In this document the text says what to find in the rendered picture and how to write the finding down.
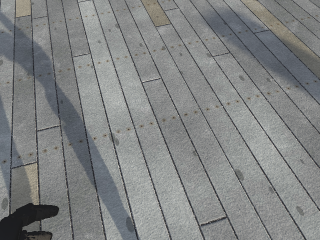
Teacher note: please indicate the robot left hand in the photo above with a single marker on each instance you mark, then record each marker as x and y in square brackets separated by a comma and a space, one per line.
[11, 226]

